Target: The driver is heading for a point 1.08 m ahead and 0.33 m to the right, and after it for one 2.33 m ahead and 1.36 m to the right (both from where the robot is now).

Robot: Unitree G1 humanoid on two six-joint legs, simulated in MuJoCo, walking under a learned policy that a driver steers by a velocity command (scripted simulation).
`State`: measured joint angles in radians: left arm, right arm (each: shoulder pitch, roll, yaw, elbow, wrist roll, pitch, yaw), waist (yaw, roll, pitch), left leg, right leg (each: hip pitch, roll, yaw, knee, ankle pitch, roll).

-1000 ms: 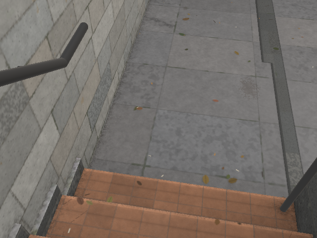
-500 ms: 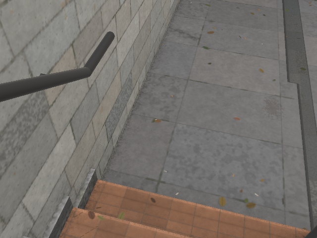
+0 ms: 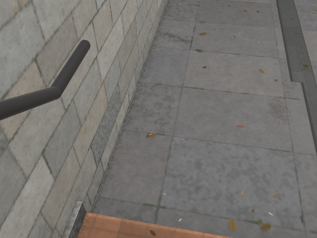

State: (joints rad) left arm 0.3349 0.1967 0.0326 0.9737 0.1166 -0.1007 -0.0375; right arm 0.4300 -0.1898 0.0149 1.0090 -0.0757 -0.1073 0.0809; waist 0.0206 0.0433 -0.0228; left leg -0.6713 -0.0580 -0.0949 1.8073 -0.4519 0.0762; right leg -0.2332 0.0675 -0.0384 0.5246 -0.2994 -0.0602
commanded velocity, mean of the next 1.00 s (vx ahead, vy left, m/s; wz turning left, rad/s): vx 0.50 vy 0.00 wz -0.24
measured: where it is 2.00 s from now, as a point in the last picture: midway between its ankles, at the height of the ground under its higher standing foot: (192, 173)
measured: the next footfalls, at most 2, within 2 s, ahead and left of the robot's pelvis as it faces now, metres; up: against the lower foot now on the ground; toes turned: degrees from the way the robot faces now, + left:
left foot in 0.32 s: +0.32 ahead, +0.15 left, -0.18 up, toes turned +3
right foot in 0.90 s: +0.60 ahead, -0.05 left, -0.37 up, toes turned -22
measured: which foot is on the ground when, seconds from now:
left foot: up 0.00-0.30, down 0.32-0.88, up 0.90-1.00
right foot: down 0.00-0.32, up 0.34-0.88, down 0.90-1.00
